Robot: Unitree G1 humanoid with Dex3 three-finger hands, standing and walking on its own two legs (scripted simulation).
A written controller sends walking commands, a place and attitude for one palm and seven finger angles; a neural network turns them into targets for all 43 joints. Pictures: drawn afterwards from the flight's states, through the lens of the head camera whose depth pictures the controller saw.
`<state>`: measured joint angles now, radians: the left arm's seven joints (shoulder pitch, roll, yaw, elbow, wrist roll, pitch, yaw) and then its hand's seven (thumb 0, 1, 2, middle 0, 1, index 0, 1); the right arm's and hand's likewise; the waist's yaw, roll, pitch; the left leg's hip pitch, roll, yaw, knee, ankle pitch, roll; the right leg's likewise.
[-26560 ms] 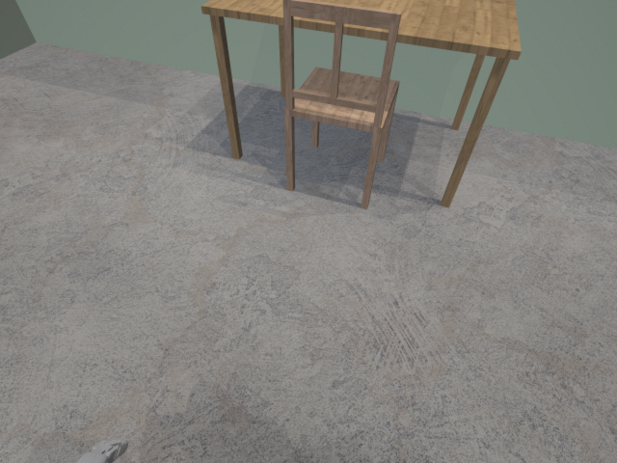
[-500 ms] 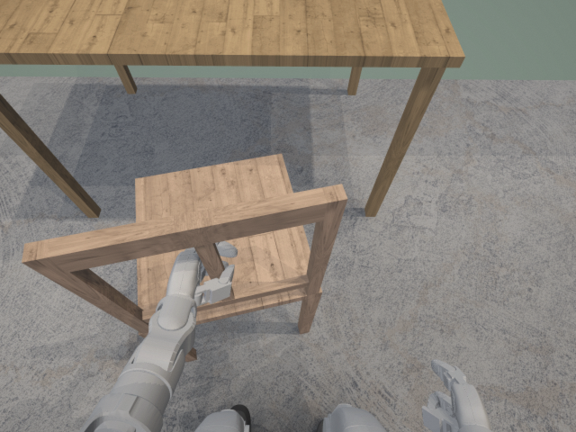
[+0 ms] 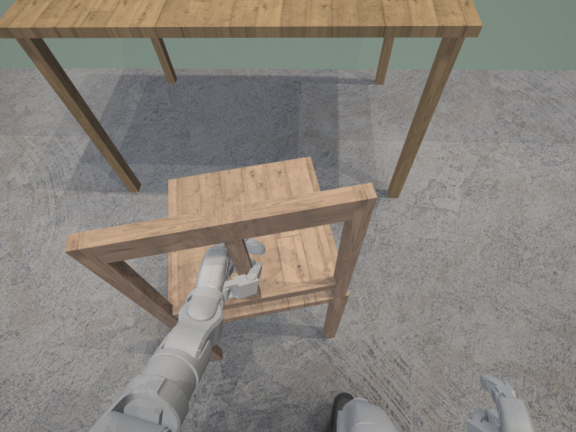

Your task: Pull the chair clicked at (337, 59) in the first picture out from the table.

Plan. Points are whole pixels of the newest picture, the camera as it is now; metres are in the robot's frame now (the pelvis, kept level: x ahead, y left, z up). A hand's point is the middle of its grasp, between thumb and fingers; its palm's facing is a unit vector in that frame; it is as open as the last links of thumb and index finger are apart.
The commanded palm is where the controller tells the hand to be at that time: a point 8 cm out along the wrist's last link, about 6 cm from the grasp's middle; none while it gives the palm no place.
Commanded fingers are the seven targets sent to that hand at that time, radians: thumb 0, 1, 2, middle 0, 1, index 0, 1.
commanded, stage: step backward, pulling the chair out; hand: left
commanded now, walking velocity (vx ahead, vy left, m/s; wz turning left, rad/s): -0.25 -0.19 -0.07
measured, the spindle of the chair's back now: (245, 270) +0.37 +0.08 -0.10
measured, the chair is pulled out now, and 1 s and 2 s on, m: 0.48 0.61 0.61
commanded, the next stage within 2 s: stop walking, hand still on the chair in 0.06 s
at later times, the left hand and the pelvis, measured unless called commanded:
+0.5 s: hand (241, 361) +0.21 +0.07 -0.06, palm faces -0.13 -0.98 -0.16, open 5.5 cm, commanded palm +0.21 +0.12 -0.05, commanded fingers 0.00 0.90 0.90 -0.50 -1.45 -0.50 -1.45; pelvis -0.08 -0.01 +0.00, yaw -3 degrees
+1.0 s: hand (238, 371) +0.20 +0.07 -0.06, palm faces -0.21 -0.96 -0.16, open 5.6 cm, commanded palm +0.19 +0.13 -0.05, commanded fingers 0.00 0.90 0.90 -0.50 -1.45 -0.50 -1.45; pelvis -0.06 +0.01 +0.01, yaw -5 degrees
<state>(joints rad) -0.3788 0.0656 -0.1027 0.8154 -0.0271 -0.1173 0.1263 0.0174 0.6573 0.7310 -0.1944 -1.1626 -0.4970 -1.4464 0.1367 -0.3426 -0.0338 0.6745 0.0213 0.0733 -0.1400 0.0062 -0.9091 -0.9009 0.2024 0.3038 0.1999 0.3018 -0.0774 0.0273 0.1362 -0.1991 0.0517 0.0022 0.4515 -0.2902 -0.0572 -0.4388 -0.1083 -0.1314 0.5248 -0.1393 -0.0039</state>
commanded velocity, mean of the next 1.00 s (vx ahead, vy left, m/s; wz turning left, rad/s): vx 0.04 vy -0.01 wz -0.01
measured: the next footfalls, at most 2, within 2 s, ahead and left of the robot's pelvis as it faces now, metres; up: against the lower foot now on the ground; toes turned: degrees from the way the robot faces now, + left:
right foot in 0.20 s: -0.01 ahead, -0.11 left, +0.00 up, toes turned -8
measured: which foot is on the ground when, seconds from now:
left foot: down 0.00-1.00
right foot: down 0.00-0.00, up 0.02-0.18, down 0.20-1.00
